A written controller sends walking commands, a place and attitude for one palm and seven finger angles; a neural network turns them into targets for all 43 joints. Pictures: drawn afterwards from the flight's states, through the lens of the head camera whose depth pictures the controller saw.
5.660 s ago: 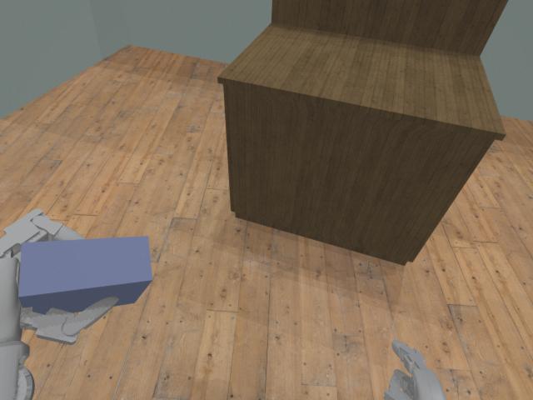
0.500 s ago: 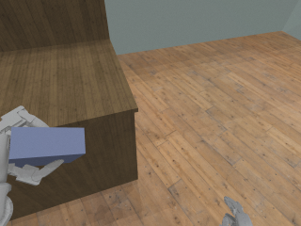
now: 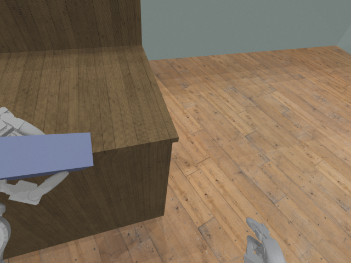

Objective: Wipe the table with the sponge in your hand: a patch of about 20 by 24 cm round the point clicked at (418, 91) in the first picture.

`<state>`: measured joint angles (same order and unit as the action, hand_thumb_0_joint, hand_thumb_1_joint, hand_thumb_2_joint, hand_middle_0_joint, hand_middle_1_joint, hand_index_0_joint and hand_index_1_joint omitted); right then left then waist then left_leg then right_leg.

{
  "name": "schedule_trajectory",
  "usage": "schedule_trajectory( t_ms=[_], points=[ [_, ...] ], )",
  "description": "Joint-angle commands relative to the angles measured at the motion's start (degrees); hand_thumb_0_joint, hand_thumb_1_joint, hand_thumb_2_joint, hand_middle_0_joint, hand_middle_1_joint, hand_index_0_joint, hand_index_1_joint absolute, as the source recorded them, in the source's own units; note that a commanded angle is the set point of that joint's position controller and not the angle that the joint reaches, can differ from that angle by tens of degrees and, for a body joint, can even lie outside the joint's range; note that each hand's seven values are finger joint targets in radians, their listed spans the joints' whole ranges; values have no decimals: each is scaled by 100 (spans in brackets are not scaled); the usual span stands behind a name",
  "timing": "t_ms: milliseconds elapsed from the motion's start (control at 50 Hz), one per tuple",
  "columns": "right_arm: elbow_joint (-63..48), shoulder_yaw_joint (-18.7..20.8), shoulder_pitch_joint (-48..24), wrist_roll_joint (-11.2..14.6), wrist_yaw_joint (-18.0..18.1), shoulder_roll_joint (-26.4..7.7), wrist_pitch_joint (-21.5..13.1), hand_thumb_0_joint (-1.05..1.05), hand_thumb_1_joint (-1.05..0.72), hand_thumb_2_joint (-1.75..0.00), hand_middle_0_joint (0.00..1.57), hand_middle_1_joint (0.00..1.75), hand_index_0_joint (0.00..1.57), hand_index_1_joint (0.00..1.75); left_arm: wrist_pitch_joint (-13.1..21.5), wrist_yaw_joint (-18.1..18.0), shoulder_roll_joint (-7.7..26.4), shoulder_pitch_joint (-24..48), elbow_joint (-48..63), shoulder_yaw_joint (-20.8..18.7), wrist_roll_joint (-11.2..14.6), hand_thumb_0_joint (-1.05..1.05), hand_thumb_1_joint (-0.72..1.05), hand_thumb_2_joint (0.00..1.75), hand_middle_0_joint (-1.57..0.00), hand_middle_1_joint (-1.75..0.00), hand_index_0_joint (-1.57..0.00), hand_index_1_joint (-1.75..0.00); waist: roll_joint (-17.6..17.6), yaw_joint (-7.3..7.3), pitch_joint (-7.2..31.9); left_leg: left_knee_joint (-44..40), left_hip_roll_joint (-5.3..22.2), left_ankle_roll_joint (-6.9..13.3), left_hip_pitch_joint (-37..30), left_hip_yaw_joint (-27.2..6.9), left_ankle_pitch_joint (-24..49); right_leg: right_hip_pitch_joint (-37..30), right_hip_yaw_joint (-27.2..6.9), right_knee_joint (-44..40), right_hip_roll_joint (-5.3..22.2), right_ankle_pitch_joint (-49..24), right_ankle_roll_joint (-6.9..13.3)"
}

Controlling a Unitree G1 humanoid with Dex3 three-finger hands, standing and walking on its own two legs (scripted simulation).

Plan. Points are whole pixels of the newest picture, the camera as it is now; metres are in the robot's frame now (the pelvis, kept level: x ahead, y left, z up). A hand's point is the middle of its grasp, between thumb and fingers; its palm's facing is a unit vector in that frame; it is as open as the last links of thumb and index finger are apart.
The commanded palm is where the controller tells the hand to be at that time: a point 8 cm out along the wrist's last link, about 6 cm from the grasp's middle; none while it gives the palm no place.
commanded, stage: shuffle to correct the standing spot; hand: left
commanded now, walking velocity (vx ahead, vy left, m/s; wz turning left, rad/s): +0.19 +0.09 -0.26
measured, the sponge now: (59, 156) +0.23 +0.23 +0.18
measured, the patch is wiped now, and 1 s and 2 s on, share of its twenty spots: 0.00 0.00 0.00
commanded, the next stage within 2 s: come to a stop and stand still in 0.96 s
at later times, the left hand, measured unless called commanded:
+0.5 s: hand (69, 121) +0.31 +0.25 +0.17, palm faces +0.39 -0.83 -0.40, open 9.4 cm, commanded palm +0.27 +0.28 +0.18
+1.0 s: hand (75, 101) +0.39 +0.27 +0.15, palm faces +0.38 -0.83 -0.42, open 9.4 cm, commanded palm +0.34 +0.30 +0.18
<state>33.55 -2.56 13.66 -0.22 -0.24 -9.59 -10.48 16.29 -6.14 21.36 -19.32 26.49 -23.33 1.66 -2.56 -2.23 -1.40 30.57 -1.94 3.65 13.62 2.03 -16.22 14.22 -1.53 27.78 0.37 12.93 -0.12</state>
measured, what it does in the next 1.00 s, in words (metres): walks ahead: left foot, then right foot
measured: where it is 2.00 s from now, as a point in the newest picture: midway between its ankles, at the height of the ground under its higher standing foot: outside the picture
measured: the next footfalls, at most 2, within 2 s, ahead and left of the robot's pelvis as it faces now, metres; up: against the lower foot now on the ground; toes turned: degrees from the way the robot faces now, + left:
left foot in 0.48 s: +0.14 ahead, +0.10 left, +0.00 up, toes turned -1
right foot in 0.76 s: +0.23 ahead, -0.08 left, +0.00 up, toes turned -11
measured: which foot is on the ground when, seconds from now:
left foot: down 0.00-0.36, up 0.38-0.46, down 0.48-0.78, up 0.80-1.00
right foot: down 0.00-0.48, up 0.50-0.74, down 0.76-1.00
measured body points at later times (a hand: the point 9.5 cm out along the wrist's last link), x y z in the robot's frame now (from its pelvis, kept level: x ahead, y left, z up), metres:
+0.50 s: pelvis +0.10 +0.01 -0.02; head +0.13 +0.03 +0.43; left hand +0.29 +0.29 +0.19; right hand +0.26 -0.25 -0.09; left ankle +0.11 +0.10 -0.74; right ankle +0.03 -0.14 -0.73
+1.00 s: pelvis +0.16 +0.03 +0.00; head +0.18 +0.02 +0.45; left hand +0.36 +0.31 +0.18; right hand +0.30 -0.23 -0.10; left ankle +0.21 +0.19 -0.67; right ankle +0.19 -0.07 -0.74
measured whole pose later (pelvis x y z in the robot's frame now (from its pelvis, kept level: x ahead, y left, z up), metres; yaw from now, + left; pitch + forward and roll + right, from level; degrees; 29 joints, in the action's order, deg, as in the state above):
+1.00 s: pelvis +0.16 +0.03 +0.00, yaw -3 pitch -1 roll +1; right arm 36.3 0.8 12.6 0.1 1.2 -14.7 -3.4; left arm 12.7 -7.3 18.8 -27.0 24.2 -22.0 1.8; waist -0.4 -0.5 -3.4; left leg 59.7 3.8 -0.9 30.8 -0.3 -17.2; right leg 17.2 6.9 32.6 3.5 14.2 1.8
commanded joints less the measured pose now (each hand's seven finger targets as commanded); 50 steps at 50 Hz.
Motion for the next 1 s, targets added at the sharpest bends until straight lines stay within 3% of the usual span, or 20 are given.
schedule_trajectory(
  t_ms=[0, 120, 240, 280, 340, 380, 420, 440, 460, 500, 540, 620, 700, 720, 740, 760, 780, 820, 900, 980],
  points=[
    [-813, 425, -367, 32, 72, -899, -156, 0, -90, -90, 20, 30, 20, 30, 111, 15, 443, 95, 513, 43, 6, 0, 10, 130, -120, -160, -120, -160, 602, 152, 398, -1105, 816, -99, 302, -774, -632, -142, 117, 97, -139, 4, 231],
    [-934, 421, -547, 50, 206, -913, 83, 0, -90, -90, 20, 30, 20, 30, 59, -49, 926, 1051, 916, -215, 16, 0, 10, 130, -120, -160, -120, -160, 555, 230, 621, -338, 698, -253, -314, -368, 1419, -14, -37, 595, -9, -1205, 354],
    [-1082, 451, -678, 78, 140, -842, 115, 0, -90, -90, 20, 30, 20, 30, 157, -133, 1145, 387, 1678, -517, 114, 0, 10, 130, -120, -160, -120, -160, 421, 152, 1298, 926, 379, -250, -189, 15, 2720, -1003, -493, 783, 418, -2803, 595],
    [-1083, 505, -706, 97, 86, -827, 144, 0, -90, -90, 20, 30, 20, 30, 219, -186, 1227, -95, 1695, -714, 144, 0, 10, 130, -120, -160, -120, -160, -61, 44, 1390, 1747, 100, -304, 760, 201, 2250, -1817, -1192, 573, 851, -3281, 926],
    [-1022, 473, -792, 104, 2, -784, 250, 0, -90, -90, 20, 30, 20, 30, 348, -253, 1188, -646, 1369, -908, 151, 0, 10, 130, -120, -160, -120, -160, -366, -152, 850, 2359, 222, -232, 2795, -360, -1416, -2726, -2361, 339, 1764, -3722, 1444],
    [-983, 478, -661, 117, -3, -784, 354, 0, -90, -90, 20, 30, 20, 30, 350, -244, 1055, -664, 1294, -861, 165, 0, 10, 130, -120, -160, -120, -160, -300, -46, 429, 1607, 562, -123, 2327, -639, -1507, -1832, -1952, 328, 1694, -2993, 1168],
    [-864, 476, -572, 103, 52, -741, 388, 0, -90, -90, 20, 30, 20, 30, 255, -195, 877, -308, 1247, -674, 176, 0, 10, 130, -120, -160, -120, -160, 25, 330, 563, -117, 199, -204, 58, 86, 526, -303, -787, 875, 837, -2280, 625],
    [-838, 542, -455, 144, 92, -838, 375, 0, -90, -90, 20, 30, 20, 30, 229, -159, 853, -94, 1388, -582, 198, 0, 10, 130, -120, -160, -120, -160, 763, 484, 882, -404, 276, -98, -1296, -264, 1571, 606, -85, 2014, 203, -1765, 280],
    [-892, 656, -469, 130, 95, -1010, 348, 0, -90, -90, 20, 30, 20, 30, 245, -161, 894, 60, 1593, -553, 183, 0, 10, 130, -120, -160, -120, -160, 2095, 483, 1176, -583, 1471, 464, -2203, -1867, 3119, 1857, 403, 3552, -312, 662, -68],
    [-946, 656, -511, 25, 77, -902, 263, 0, -90, -90, 20, 30, 20, 30, 232, -148, 1013, 204, 1334, -542, 90, 0, 10, 130, -120, -160, -120, -160, 1668, 379, 918, -937, 2024, 1091, -1652, -2532, 2709, 2321, -35, 4655, -133, 1987, 46],
    [-839, 646, -474, 48, 115, -865, 178, 0, -90, -90, 20, 30, 20, 30, 145, -110, 876, 609, 1459, -302, 62, 0, 10, 130, -120, -160, -120, -160, 1051, 393, 450, -913, 1926, 1191, -1372, -2143, 2739, 2591, -61, 4578, 129, 1731, 49],
    [-862, 556, -623, 106, 124, -887, 69, 0, -90, -90, 20, 30, 20, 30, 44, -130, 959, 39, 1652, -395, 16, 0, 10, 130, -120, -160, -120, -160, 1304, 170, 516, -771, 1265, 692, -574, -662, 2838, 1281, 515, 2417, 257, 790, 91],
    [-869, 452, -598, 75, 151, -859, 159, 0, -90, -90, 20, 30, 20, 30, -16, -191, 1113, -743, 1148, -780, 69, 0, 10, 130, -120, -160, -120, -160, 918, 91, 903, 75, 1006, 258, 744, -330, 1733, -1171, 1022, 342, 16, -433, 65],
    [-869, 447, -643, 79, 179, -840, 217, 0, -90, -90, 20, 30, 20, 30, -43, -194, 1228, -885, 918, -903, 72, 0, 10, 130, -120, -160, -120, -160, 254, 47, 1083, 954, 775, 113, 1213, -113, 1143, -1865, 576, -5, 353, -623, 182],
    [-886, 498, -564, 60, 185, -764, 282, 0, -90, -90, 20, 30, 20, 30, -49, -199, 1352, -757, 860, -1008, 64, 0, 10, 130, -120, -160, -120, -160, -999, 91, 1365, 2553, 233, -79, 2095, 217, -38, -2396, -1249, -383, 1524, -550, 681],
    [-919, 538, -656, 11, 173, -887, 300, 0, -90, -90, 20, 30, 20, 30, -6, -190, 1401, -633, 637, -1198, 140, 0, 10, 130, -120, -160, -120, -160, -1322, 104, 1158, 3858, 35, -260, 2598, -230, -1259, -1844, -2904, -1063, 2505, -228, 1125],
    [-804, 514, -622, -58, 159, -895, 349, 0, -90, -90, 20, 30, 20, 30, 19, -186, 1304, -439, 465, -1192, 144, 0, 10, 130, -120, -160, -120, -160, -892, 140, 734, 4207, 347, -382, 2620, -705, -1191, -1090, -2922, -1347, 2687, 724, 1250],
    [-727, 594, -539, 57, 51, -956, 461, 0, -90, -90, 20, 30, 20, 30, 27, -64, 1152, -456, 540, -970, 175, 0, 10, 130, -120, -160, -120, -160, -620, 180, 466, 4488, 498, -453, 2644, -837, -724, -567, -2530, -1234, 2386, 706, 1141],
    [-621, 419, -629, 28, 97, -804, 457, 0, -90, -90, 20, 30, 20, 30, 85, -131, 847, -345, 893, -451, 72, 0, 10, 130, -120, -160, -120, -160, -304, 236, 519, 3568, 648, -515, 2069, -376, -8, -173, -521, -828, 1753, -1276, 795],
    [-690, 441, -680, -3, 247, -727, 198, 0, -90, -90, 20, 30, 20, 30, 50, -337, 1046, 56, 1598, -404, 22, 0, 10, 130, -120, -160, -120, -160, -433, 126, 538, 1591, 500, -427, 808, 254, 66, 241, -239, -720, 1629, -845, 688]
  ],
)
